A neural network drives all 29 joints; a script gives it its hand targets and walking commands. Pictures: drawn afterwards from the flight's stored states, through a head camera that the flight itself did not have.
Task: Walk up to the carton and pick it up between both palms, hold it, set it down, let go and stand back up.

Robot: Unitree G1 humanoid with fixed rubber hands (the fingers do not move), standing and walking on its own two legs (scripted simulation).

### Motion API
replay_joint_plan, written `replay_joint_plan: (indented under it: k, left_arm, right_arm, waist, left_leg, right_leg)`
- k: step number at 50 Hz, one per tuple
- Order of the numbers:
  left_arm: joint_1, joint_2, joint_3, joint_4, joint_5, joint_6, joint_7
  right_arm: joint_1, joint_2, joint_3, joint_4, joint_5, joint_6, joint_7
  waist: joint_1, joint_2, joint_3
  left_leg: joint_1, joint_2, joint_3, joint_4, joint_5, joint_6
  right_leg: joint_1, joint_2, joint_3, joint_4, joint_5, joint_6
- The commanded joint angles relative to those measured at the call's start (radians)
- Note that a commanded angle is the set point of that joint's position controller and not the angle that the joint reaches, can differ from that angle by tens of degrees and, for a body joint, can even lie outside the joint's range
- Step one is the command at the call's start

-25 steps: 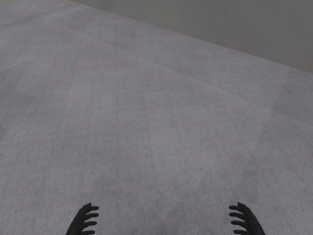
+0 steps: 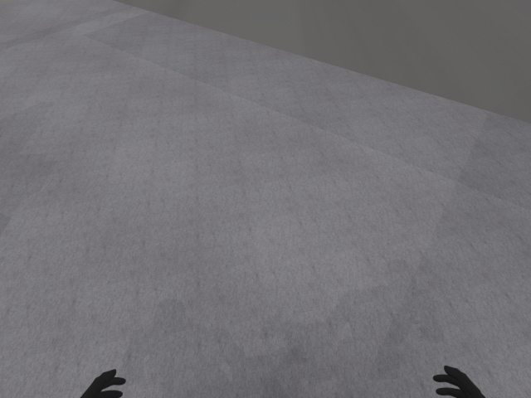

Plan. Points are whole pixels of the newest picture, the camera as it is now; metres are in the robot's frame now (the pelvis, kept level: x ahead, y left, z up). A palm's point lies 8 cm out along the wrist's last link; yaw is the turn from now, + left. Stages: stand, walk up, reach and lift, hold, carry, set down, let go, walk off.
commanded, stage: stand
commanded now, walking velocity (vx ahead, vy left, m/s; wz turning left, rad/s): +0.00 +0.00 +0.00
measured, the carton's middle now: out of the picture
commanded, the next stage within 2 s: none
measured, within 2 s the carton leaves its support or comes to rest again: neither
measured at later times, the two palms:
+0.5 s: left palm out of the picture +0.10 +0.31 -0.09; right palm out of the picture +0.10 -0.29 -0.09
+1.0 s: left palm out of the picture +0.08 +0.31 -0.09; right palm out of the picture +0.08 -0.30 -0.09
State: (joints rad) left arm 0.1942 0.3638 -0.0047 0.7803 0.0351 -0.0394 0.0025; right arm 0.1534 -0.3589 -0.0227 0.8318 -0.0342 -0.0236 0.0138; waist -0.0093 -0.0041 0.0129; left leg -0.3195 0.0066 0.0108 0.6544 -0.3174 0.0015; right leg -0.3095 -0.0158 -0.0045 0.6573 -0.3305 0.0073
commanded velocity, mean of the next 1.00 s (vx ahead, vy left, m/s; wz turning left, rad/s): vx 0.00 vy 0.00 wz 0.00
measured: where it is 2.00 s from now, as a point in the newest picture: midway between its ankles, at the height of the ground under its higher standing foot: outside the picture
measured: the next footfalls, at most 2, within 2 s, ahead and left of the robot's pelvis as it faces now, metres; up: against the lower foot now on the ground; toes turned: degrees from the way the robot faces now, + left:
none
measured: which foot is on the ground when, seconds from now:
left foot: down 0.00-1.00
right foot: down 0.00-1.00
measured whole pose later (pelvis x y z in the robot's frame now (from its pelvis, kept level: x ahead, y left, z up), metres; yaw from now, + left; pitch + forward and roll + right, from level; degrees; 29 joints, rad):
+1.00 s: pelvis +0.00 +0.00 +0.02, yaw +0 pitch -2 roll +0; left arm 0.14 0.38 0.01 1.05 0.02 -0.02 0.00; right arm 0.09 -0.36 -0.01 1.11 -0.01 -0.02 0.01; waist 0.00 0.00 0.05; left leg -0.15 0.01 0.02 0.34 -0.15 0.00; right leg -0.14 -0.02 0.00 0.34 -0.16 0.01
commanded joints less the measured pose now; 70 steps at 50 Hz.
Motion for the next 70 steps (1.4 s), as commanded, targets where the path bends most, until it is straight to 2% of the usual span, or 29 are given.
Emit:
replay_joint_plan:
  k: [1, 5, 7, 9, 10, 11, 13, 20, 21, 24, 25, 27, 28, 30, 35, 38, 40, 42, 48, 52, 53, 54, 58, 59, 61, 64, 68, 69, 70]
  left_arm:
    - [-0.061, 0.177, 0.051, -0.047, -0.01, -0.025, 0.007]
    - [-0.052, 0.145, 0.046, -0.025, -0.018, -0.016, -0.005]
    - [0.005, 0.199, 0.054, 0.03, -0.014, -0.019, -0.004]
    - [-0.082, 0.183, 0.05, 0.032, -0.017, -0.022, -0.006]
    - [-0.078, 0.179, 0.047, 0.02, -0.011, -0.029, -0.001]
    - [-0.084, 0.179, 0.048, 0.039, -0.011, -0.022, -0.002]
    - [-0.079, 0.179, 0.052, 0.049, -0.023, -0.023, -0.004]
    - [-0.055, 0.187, 0.042, 0.117, -0.024, -0.013, 0.009]
    - [-0.069, 0.177, 0.039, 0.121, -0.034, -0.011, 0.005]
    - [-0.128, 0.196, 0.051, 0.129, -0.022, -0.006, 0.01]
    - [-0.089, 0.165, 0.041, 0.133, -0.029, -0.006, 0.008]
    - [-0.069, 0.162, 0.026, 0.168, -0.021, -0.005, 0.009]
    - [-0.083, 0.15, 0.034, 0.154, -0.023, -0.009, 0.005]
    - [-0.12, 0.181, 0.049, 0.158, -0.015, -0.009, 0.001]
    - [-0.081, 0.184, 0.045, 0.196, -0.027, -0.007, 0.004]
    - [-0.106, 0.18, 0.047, 0.192, -0.018, -0.014, 0.008]
    - [-0.121, 0.186, 0.054, 0.187, -0.019, -0.016, 0.012]
    - [-0.058, 0.198, 0.047, 0.223, -0.017, -0.009, 0.008]
    - [-0.072, 0.146, 0.037, 0.226, -0.022, 0.008, -0.002]
    - [-0.1, 0.204, 0.056, 0.224, -0.029, -0.001, 0.001]
    - [-0.136, 0.186, 0.049, 0.216, -0.022, -0.001, 0.007]
    - [-0.112, 0.163, 0.043, 0.222, -0.024, -0.003, -0.004]
    - [-0.091, 0.203, 0.056, 0.239, -0.026, -0.006, 0.009]
    - [-0.065, 0.192, 0.052, 0.252, -0.026, 0.002, 0.011]
    - [-0.094, 0.173, 0.052, 0.241, -0.018, -0.004, 0.006]
    - [-0.109, 0.16, 0.047, 0.233, -0.028, 0.005, 0.004]
    - [-0.132, 0.211, 0.06, 0.225, -0.018, 0.004, 0.01]
    - [-0.143, 0.179, 0.051, 0.221, -0.013, 0.006, 0.009]
    - [-0.083, 0.172, 0.051, 0.237, -0.023, 0.002, 0.007]
  right_arm:
    - [-0.083, -0.164, -0.024, -0.048, 0.005, -0.022, -0.002]
    - [-0.082, -0.191, -0.018, -0.015, 0.006, -0.037, -0.008]
    - [-0.113, -0.159, -0.007, -0.011, 0.011, -0.032, -0.005]
    - [-0.047, -0.188, -0.017, 0.028, 0.018, -0.035, -0.011]
    - [-0.084, -0.18, -0.017, 0.033, 0.025, -0.035, -0.007]
    - [-0.074, -0.175, -0.011, 0.039, 0.026, -0.028, -0.007]
    - [-0.096, -0.198, -0.021, 0.054, 0.016, -0.036, -0.01]
    - [-0.075, -0.156, -0.012, 0.117, 0.028, -0.019, -0.018]
    - [-0.107, -0.167, -0.008, 0.124, 0.029, -0.02, -0.014]
    - [-0.098, -0.171, -0.011, 0.139, 0.017, -0.021, -0.014]
    - [-0.117, -0.199, -0.017, 0.156, 0.021, -0.023, -0.016]
    - [-0.121, -0.164, -0.008, 0.152, 0.023, -0.019, -0.005]
    - [-0.102, -0.181, -0.015, 0.165, 0.019, -0.018, -0.015]
    - [-0.128, -0.186, -0.022, 0.163, 0.014, -0.019, -0.019]
    - [-0.114, -0.186, -0.019, 0.206, 0.013, -0.013, -0.013]
    - [-0.143, -0.176, -0.024, 0.186, 0.023, -0.019, -0.01]
    - [-0.14, -0.191, -0.027, 0.198, 0.009, -0.015, -0.014]
    - [-0.094, -0.187, -0.022, 0.198, 0.027, -0.011, -0.006]
    - [-0.161, -0.195, -0.016, 0.201, 0.02, -0.013, -0.009]
    - [-0.136, -0.217, -0.03, 0.224, 0.018, -0.014, -0.019]
    - [-0.134, -0.203, -0.03, 0.218, 0.024, -0.015, -0.02]
    - [-0.144, -0.221, -0.029, 0.217, 0.015, -0.015, -0.019]
    - [-0.128, -0.182, -0.014, 0.237, 0.02, -0.006, -0.013]
    - [-0.148, -0.194, -0.025, 0.217, 0.019, -0.012, -0.014]
    - [-0.143, -0.184, -0.018, 0.228, 0.018, -0.013, -0.016]
    - [-0.107, -0.218, -0.034, 0.232, 0.031, -0.011, -0.017]
    - [-0.125, -0.183, -0.018, 0.224, 0.021, -0.005, -0.023]
    - [-0.169, -0.173, -0.012, 0.211, 0.011, -0.01, -0.016]
    - [-0.124, -0.187, -0.016, 0.225, 0.016, -0.009, -0.009]
  waist:
    - [0.01, 0.051, -0.019]
    - [0.014, 0.113, -0.023]
    - [0.044, 0.027, -0.049]
    - [-0.017, 0.009, -0.049]
    - [0.01, -0.025, -0.052]
    - [-0.011, -0.036, -0.06]
    - [0.001, 0.05, -0.105]
    - [0.001, -0.001, -0.101]
    - [0.003, 0.054, -0.077]
    - [-0.018, 0.031, 0.013]
    - [0.02, 0.055, -0.037]
    - [0.006, -0.029, -0.011]
    - [0.01, 0.011, -0.007]
    - [0.005, -0.048, -0.053]
    - [0.012, 0.049, -0.024]
    - [0.01, -0.042, -0.038]
    - [0.016, 0.028, 0.02]
    - [0.007, -0.028, -0.005]
    - [0.019, 0.062, 0.001]
    - [0.026, -0.045, -0.061]
    - [-0.008, -0.035, -0.034]
    - [0.009, 0.026, -0.073]
    - [0.018, -0.014, -0.037]
    - [0.016, 0.066, 0.006]
    - [0.034, -0.012, -0.002]
    - [0.001, 0.019, -0.048]
    - [-0.006, -0.048, -0.009]
    - [0.021, -0.047, 0.014]
    - [0.005, 0.068, -0.056]
  left_leg:
    - [0.023, 0.083, -0.099, -0.163, -0.005, 0.065]
    - [0.039, 0.117, -0.122, -0.211, 0.021, 0.055]
    - [0.013, 0.109, -0.113, -0.239, 0.017, 0.054]
    - [0.063, 0.116, -0.124, -0.257, 0.063, 0.055]
    - [0.076, 0.109, -0.104, -0.221, 0.078, 0.053]
    - [0.119, 0.098, -0.107, -0.233, 0.13, 0.042]
    - [0.151, 0.108, -0.096, -0.234, 0.166, 0.041]
    - [0.192, 0.119, -0.087, -0.256, 0.292, 0.044]
    - [0.189, 0.119, -0.089, -0.273, 0.305, 0.033]
    - [0.135, 0.117, -0.094, -0.331, 0.191, 0.025]
    - [0.167, 0.118, -0.095, -0.332, 0.199, 0.022]
    - [0.171, 0.128, -0.108, -0.337, 0.167, 0.04]
    - [0.168, 0.117, -0.086, -0.337, 0.191, 0.033]
    - [0.188, 0.115, -0.104, -0.365, 0.154, 0.026]
    - [0.213, 0.127, -0.083, -0.352, 0.192, 0.023]
    - [0.196, 0.118, -0.093, -0.364, 0.182, 0.023]
    - [0.149, 0.103, -0.073, -0.369, 0.156, 0.023]
    - [0.179, 0.117, -0.092, -0.372, 0.141, 0.028]
    - [0.148, 0.134, -0.113, -0.401, 0.091, 0.026]
    - [0.231, 0.124, -0.087, -0.373, 0.212, 0.02]
    - [0.225, 0.119, -0.087, -0.361, 0.19, 0.013]
    - [0.23, 0.129, -0.084, -0.352, 0.181, 0.025]
    - [0.194, 0.122, -0.1, -0.383, 0.22, 0.031]
    - [0.187, 0.125, -0.079, -0.372, 0.207, 0.03]
    - [0.196, 0.127, -0.086, -0.377, 0.248, 0.02]
    - [0.237, 0.121, -0.064, -0.356, 0.239, 0.008]
    - [0.237, 0.144, -0.086, -0.386, 0.189, 0.024]
    - [0.198, 0.138, -0.089, -0.381, 0.211, 0.025]
    - [0.218, 0.127, -0.081, -0.38, 0.211, 0.026]
  right_leg:
    - [-0.025, -0.104, 0.151, -0.198, -0.047, -0.084]
    - [0.013, -0.07, 0.095, -0.18, 0.05, -0.074]
    - [0.098, -0.084, 0.092, -0.196, 0.074, -0.071]
    - [0.082, -0.102, 0.111, -0.234, 0.132, -0.067]
    - [0.075, -0.102, 0.109, -0.245, 0.161, -0.07]
    - [0.06, -0.104, 0.094, -0.245, 0.155, -0.072]
    - [0.09, -0.099, 0.09, -0.24, 0.176, -0.063]
    - [0.166, -0.114, 0.096, -0.28, 0.303, -0.049]
    - [0.16, -0.105, 0.089, -0.285, 0.3, -0.048]
    - [0.13, -0.112, 0.102, -0.324, 0.186, -0.047]
    - [0.137, -0.1, 0.083, -0.312, 0.179, -0.045]
    - [0.135, -0.108, 0.088, -0.338, 0.174, -0.042]
    - [0.143, -0.123, 0.104, -0.344, 0.195, -0.051]
    - [0.146, -0.108, 0.096, -0.349, 0.157, -0.041]
    - [0.132, -0.12, 0.109, -0.376, 0.184, -0.045]
    - [0.156, -0.115, 0.094, -0.373, 0.176, -0.039]
    - [0.145, -0.112, 0.095, -0.373, 0.195, -0.036]
    - [0.156, -0.112, 0.095, -0.391, 0.132, -0.042]
    - [0.162, -0.106, 0.08, -0.364, 0.149, -0.035]
    - [0.175, -0.115, 0.094, -0.371, 0.21, -0.041]
    - [0.151, -0.115, 0.087, -0.39, 0.222, -0.037]
    - [0.184, -0.132, 0.093, -0.4, 0.221, -0.038]
    - [0.21, -0.12, 0.088, -0.372, 0.232, -0.039]
    - [0.185, -0.129, 0.113, -0.398, 0.263, -0.042]
    - [0.197, -0.128, 0.101, -0.366, 0.277, -0.041]
    - [0.176, -0.13, 0.108, -0.403, 0.319, -0.042]
    - [0.15, -0.109, 0.107, -0.398, 0.201, -0.038]
    - [0.153, -0.119, 0.098, -0.388, 0.245, -0.04]
    - [0.221, -0.124, 0.101, -0.393, 0.293, -0.039]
